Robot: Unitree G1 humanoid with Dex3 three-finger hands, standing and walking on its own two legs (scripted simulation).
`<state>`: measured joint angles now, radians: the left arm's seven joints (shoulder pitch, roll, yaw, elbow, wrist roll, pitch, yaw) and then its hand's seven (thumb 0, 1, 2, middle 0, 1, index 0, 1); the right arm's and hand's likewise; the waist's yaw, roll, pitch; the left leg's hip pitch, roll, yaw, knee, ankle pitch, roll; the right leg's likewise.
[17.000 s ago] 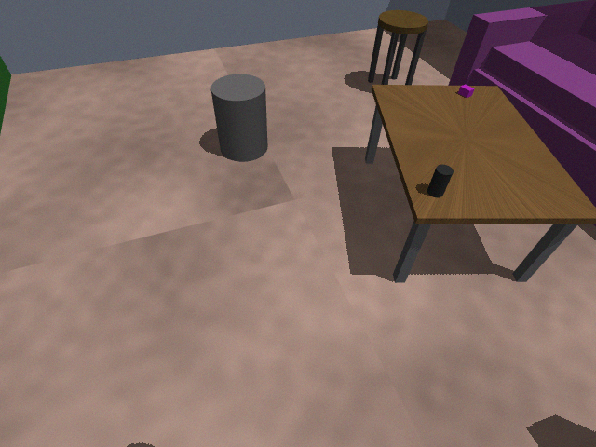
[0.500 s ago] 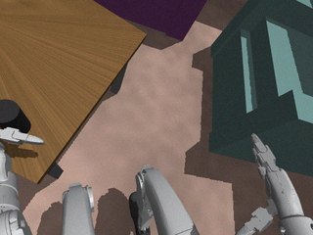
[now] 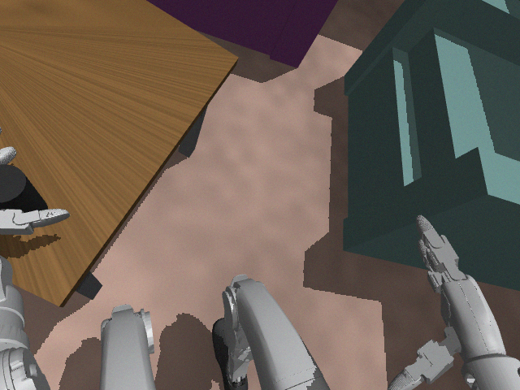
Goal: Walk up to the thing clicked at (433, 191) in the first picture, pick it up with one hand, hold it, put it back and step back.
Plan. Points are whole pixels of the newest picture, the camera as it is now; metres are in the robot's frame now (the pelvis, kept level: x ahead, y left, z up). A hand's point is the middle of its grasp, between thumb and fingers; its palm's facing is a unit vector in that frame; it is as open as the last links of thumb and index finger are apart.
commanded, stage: close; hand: left
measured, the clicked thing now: (15, 198) +0.44 +0.23 -0.09
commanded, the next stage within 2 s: settle in 0.16 s
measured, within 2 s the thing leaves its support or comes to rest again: leaves its support in 0.32 s
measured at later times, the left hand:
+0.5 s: hand (18, 170) +0.47 +0.22 -0.05, palm faces +0.23 -0.97 +0.00, open 5.9 cm
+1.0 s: hand out of the picture +0.48 +0.23 +0.00, palm faces +0.23 -0.97 -0.01, open 5.5 cm
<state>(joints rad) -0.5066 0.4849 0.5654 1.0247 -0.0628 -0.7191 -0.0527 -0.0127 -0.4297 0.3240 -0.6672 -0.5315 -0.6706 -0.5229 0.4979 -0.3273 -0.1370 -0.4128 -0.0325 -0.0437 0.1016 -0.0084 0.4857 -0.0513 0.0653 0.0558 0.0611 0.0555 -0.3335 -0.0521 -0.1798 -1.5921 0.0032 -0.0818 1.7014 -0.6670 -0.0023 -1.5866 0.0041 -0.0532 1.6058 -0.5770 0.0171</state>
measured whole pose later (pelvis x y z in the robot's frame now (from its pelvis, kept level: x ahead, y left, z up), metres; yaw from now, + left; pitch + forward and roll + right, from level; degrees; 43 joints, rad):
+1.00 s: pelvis +0.01 +0.00 +0.04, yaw +0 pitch +29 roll -4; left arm -0.56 0.47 0.50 1.01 -0.05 -0.63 -0.04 0.01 -0.09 1.13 -0.96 -1.11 -1.21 -1.36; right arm 0.50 -0.30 -0.09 -0.36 -0.03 0.00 0.09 -0.01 0.53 -0.05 0.06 0.06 0.06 0.06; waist -0.30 -0.04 -0.18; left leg -1.43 0.01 -0.07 1.55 -0.64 0.00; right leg -1.43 0.01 -0.04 1.46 -0.55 0.02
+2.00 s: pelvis +0.03 +0.00 +0.09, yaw +1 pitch +24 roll -3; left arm -0.47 0.36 0.41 0.85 -0.08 -0.54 -0.02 0.01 -0.08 1.13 -0.95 -1.12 -1.21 -1.37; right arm 0.48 -0.26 -0.07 -0.19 -0.04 0.04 0.05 -0.01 0.54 -0.05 0.06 0.06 0.06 0.06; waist -0.21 -0.02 -0.18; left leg -1.19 0.01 -0.06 1.36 -0.60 0.00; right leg -1.19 0.01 -0.03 1.28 -0.51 0.02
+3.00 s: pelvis +0.06 +0.00 +0.16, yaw +2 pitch +13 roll +0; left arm -0.16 0.17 0.18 0.38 -0.14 -0.31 0.03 0.01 -0.08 1.12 -0.95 -1.13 -1.21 -1.37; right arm 0.45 -0.22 -0.08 0.04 0.01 0.09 -0.02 -0.01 0.55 -0.05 0.06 0.06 0.05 0.06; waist -0.06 -0.02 -0.12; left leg -0.72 0.00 -0.01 1.00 -0.50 0.00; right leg -0.76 -0.01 0.01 0.98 -0.45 0.02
